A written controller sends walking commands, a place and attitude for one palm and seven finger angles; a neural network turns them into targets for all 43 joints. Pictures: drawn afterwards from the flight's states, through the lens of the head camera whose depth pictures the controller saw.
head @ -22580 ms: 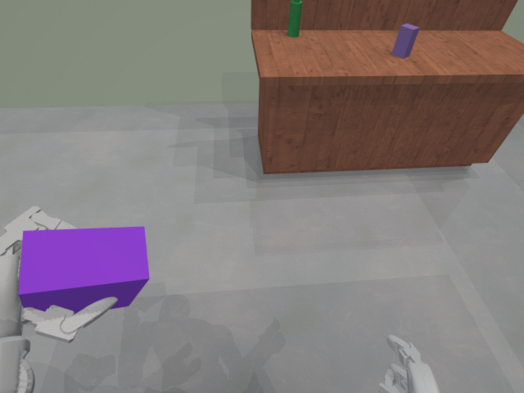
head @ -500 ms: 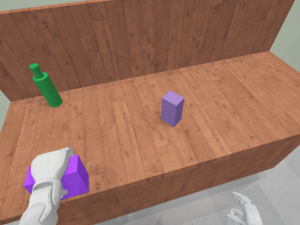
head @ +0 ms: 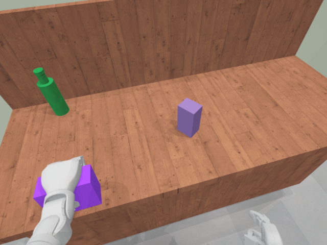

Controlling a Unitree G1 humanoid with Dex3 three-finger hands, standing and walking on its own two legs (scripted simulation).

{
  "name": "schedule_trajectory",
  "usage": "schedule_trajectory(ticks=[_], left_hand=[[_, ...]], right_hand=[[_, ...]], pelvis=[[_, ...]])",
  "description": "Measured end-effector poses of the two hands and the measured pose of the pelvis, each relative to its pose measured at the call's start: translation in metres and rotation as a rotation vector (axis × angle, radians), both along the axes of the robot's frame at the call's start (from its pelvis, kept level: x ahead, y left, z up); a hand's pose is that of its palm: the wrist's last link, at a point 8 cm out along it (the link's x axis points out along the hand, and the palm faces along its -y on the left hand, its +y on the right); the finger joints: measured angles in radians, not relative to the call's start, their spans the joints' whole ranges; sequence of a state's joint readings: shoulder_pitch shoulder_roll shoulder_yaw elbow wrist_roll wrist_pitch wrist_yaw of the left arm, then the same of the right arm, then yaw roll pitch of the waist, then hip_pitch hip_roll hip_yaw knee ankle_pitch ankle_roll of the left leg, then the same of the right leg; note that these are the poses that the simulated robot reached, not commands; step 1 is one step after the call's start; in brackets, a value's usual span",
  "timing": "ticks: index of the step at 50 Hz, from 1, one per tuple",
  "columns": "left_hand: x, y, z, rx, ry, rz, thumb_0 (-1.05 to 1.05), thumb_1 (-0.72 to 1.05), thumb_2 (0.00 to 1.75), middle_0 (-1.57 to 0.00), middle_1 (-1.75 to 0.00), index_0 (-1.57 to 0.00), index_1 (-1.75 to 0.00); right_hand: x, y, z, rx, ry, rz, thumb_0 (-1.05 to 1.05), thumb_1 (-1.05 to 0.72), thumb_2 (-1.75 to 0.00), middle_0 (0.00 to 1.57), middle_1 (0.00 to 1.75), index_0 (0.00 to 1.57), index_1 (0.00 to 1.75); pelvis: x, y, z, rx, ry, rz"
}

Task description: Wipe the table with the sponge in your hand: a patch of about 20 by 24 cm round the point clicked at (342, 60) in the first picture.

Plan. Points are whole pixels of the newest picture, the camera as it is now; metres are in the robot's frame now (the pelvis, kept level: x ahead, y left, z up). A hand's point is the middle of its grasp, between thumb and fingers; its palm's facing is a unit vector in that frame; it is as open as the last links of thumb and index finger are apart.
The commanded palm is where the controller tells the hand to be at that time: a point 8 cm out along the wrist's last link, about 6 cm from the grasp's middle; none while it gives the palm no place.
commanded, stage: wipe forward along the first lane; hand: left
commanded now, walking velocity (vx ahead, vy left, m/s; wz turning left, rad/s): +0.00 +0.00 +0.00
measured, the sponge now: (73, 194) +0.24 +0.30 -0.06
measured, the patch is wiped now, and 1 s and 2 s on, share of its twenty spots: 0.10 0.20 0.45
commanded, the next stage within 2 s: slide across to the middle lane in 1.52 s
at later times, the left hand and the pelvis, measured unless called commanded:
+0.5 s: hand (68, 168) +0.30 +0.32 -0.02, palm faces -0.14 +0.01 -0.99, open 10.0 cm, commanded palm +0.29 +0.31 +0.00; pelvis -0.01 -0.01 -0.01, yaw +0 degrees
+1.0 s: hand (66, 151) +0.35 +0.35 -0.02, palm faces -0.14 +0.02 -0.99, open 10.0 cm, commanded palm +0.35 +0.33 +0.01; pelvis -0.03 +0.00 -0.03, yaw -1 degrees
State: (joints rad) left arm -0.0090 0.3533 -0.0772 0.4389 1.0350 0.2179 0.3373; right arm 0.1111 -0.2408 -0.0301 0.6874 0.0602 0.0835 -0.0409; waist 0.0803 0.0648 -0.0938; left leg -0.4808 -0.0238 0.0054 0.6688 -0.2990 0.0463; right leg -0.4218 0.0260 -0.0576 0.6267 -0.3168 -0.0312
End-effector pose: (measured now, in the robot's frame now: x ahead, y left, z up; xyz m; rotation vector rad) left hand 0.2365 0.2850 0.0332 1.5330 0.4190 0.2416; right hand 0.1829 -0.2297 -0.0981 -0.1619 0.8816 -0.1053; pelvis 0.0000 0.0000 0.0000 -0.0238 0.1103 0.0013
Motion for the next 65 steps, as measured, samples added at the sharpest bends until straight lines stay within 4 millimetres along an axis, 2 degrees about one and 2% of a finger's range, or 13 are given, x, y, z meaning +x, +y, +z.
schedule_trajectory(ticks=[11,22,30,46,65], left_hand=[[0.020,0.009,0.000,0.028,0.014,0.005,0.00,-0.49,1.04,-0.75,-1.33,-0.76,-1.33],[0.042,0.022,-0.001,0.039,0.027,0.001,0.00,-0.50,1.05,-0.76,-1.33,-0.76,-1.33],[0.059,0.031,-0.002,0.053,0.028,-0.006,0.01,-0.51,1.06,-0.76,-1.33,-0.77,-1.33],[0.092,0.053,-0.001,0.055,0.030,-0.011,0.01,-0.52,1.06,-0.76,-1.33,-0.77,-1.34],[0.142,0.077,-0.001,0.058,0.040,-0.020,0.01,-0.53,1.07,-0.77,-1.33,-0.77,-1.34]], right_hand=[[-0.018,-0.019,-0.008,-0.036,0.054,-0.029,0.01,-0.91,-0.90,0.20,0.30,0.21,0.30],[-0.059,-0.041,-0.023,-0.064,0.148,-0.086,0.01,-0.91,-0.90,0.20,0.30,0.20,0.30],[-0.088,-0.048,-0.034,-0.075,0.210,-0.116,0.01,-0.91,-0.90,0.20,0.30,0.20,0.30],[-0.120,-0.039,-0.041,-0.085,0.272,-0.140,0.00,-0.91,-0.90,0.20,0.30,0.21,0.30],[-0.136,-0.017,-0.040,-0.110,0.357,-0.148,0.00,-0.91,-0.90,0.20,0.30,0.21,0.30]], pelvis=[[-0.005,-0.007,-0.003,0.000,0.029,0.005],[-0.011,-0.012,-0.010,-0.004,0.074,-0.002],[-0.018,-0.012,-0.016,-0.010,0.108,-0.003],[-0.027,-0.002,-0.025,-0.029,0.153,-0.005],[-0.021,0.023,-0.029,-0.051,0.211,-0.009]])
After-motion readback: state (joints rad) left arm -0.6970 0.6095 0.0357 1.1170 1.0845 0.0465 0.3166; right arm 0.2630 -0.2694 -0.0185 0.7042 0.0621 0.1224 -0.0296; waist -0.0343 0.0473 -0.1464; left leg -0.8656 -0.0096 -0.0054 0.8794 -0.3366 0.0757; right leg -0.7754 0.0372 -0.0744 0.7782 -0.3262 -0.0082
